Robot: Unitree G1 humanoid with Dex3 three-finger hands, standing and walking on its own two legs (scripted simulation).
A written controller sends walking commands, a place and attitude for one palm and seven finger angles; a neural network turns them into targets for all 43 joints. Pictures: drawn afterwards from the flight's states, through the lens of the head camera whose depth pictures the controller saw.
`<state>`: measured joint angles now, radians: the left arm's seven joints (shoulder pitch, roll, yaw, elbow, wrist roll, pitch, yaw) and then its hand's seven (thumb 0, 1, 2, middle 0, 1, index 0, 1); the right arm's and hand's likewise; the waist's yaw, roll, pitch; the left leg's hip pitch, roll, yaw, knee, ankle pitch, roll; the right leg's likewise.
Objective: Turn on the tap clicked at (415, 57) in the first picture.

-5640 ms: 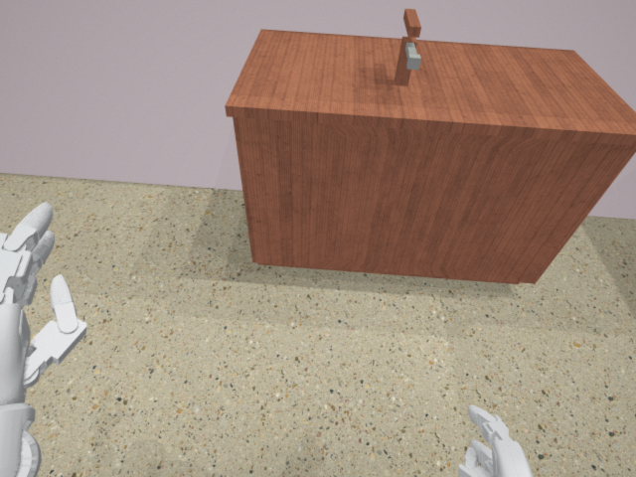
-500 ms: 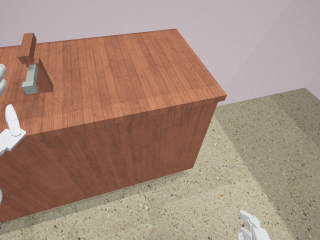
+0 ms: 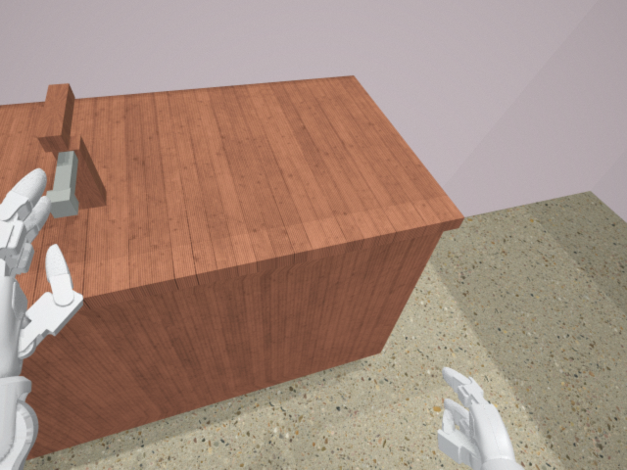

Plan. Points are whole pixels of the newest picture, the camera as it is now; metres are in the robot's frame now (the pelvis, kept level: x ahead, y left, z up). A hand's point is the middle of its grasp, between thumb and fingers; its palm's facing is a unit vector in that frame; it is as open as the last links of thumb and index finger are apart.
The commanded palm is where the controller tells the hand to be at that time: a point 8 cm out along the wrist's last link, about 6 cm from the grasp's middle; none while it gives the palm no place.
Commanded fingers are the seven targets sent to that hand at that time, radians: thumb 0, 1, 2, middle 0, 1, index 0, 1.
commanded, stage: shuffle to correct the standing spot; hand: left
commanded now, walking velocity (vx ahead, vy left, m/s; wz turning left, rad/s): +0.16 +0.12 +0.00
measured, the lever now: (62, 203) +0.40 +0.38 +0.09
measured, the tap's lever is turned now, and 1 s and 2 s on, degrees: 0 0 0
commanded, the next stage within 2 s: come to a stop and stand still in 0.82 s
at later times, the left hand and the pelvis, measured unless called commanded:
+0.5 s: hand (79, 274) +0.25 +0.26 +0.17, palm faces +0.39 -0.84 -0.39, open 7.4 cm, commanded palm +0.19 +0.29 +0.18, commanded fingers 0.00 0.90 0.90 -0.20 -0.30 -0.20 -0.30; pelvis +0.02 +0.01 -0.02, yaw -1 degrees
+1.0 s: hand (35, 247) +0.27 +0.31 +0.17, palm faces +0.43 -0.81 -0.40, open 7.4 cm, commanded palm +0.20 +0.34 +0.18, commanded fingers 0.00 0.90 0.90 -0.20 -0.30 -0.20 -0.30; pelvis +0.04 +0.06 -0.02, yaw +0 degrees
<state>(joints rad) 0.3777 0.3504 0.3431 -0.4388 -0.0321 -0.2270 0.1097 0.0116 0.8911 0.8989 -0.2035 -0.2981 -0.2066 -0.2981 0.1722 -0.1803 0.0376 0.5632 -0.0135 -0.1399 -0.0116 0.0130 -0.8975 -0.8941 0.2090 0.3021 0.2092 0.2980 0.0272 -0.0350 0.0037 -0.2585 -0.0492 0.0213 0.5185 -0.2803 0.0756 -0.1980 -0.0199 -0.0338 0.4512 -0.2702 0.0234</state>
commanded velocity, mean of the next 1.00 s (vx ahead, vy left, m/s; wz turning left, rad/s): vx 0.13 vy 0.10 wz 0.00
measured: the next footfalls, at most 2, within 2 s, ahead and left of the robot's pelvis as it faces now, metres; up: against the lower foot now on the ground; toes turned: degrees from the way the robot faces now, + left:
left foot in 0.90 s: +0.13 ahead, +0.20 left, +0.00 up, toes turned +3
right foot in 1.06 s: +0.10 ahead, -0.03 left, +0.00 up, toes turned -1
